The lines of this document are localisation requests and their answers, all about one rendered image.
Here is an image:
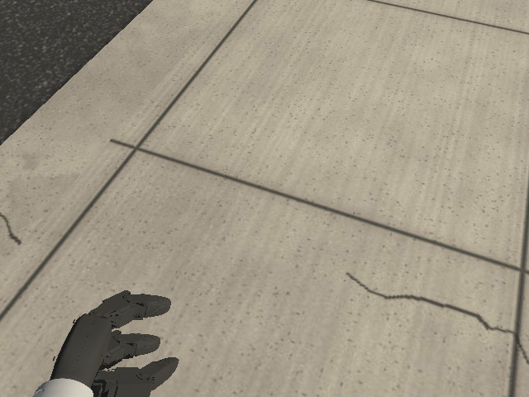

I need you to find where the left robot hand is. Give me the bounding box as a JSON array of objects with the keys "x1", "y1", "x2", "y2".
[{"x1": 50, "y1": 290, "x2": 179, "y2": 397}]

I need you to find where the robot left forearm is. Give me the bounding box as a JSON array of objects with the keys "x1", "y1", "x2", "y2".
[{"x1": 32, "y1": 378, "x2": 93, "y2": 397}]

